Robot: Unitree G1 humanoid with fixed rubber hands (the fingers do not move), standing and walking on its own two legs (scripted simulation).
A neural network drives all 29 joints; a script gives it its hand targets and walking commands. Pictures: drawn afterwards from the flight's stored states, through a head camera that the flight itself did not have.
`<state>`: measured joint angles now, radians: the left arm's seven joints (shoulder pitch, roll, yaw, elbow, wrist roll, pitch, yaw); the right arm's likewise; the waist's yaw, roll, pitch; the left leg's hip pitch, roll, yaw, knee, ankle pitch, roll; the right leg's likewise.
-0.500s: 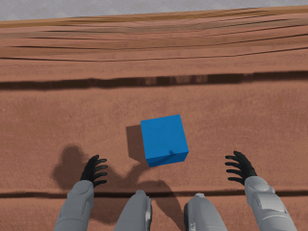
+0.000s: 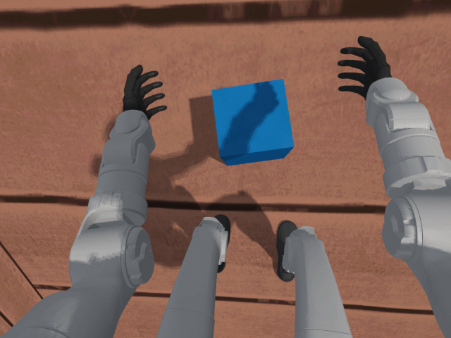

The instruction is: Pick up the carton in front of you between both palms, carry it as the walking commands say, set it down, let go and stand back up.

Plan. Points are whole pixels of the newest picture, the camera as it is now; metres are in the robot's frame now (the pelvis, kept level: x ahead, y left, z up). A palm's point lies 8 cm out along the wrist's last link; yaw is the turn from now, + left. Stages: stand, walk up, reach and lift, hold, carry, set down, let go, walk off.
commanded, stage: reach and lift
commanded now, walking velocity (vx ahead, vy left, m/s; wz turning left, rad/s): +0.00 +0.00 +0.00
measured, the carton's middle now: (251, 128) +0.53 +0.04 -0.53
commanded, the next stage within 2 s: none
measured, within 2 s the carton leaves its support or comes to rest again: leaves its support in 1.94 s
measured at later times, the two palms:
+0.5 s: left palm (161, 98) +0.50 +0.23 -0.19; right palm (343, 72) +0.58 -0.14 -0.20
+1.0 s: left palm (188, 128) +0.49 +0.23 -0.42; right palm (315, 111) +0.56 -0.13 -0.43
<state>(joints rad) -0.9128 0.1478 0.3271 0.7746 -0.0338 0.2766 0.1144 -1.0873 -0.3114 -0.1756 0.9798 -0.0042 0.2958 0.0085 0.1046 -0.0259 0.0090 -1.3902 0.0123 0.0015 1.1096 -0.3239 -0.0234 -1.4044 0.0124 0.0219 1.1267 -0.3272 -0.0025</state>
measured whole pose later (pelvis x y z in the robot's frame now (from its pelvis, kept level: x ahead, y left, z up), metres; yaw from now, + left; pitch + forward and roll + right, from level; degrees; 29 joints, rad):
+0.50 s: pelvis +0.03 +0.00 -0.05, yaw +2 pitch +53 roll +2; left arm -1.07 0.10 0.51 0.82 0.08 0.09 0.05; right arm -1.26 -0.30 -0.30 1.03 -0.15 0.13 0.02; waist 0.10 -0.03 -0.11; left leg -1.80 -0.02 -0.02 1.28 -0.40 -0.04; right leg -1.82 0.03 0.07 1.31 -0.42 0.02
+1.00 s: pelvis -0.03 +0.00 -0.26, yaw +3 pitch +42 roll +3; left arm -1.43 0.27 0.27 1.04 -0.18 0.11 0.14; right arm -1.60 -0.47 0.00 1.20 0.16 0.14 -0.06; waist 0.10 0.00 0.29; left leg -2.26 -0.05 -0.02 2.04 -0.52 -0.07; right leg -2.28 0.06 0.06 2.08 -0.54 0.03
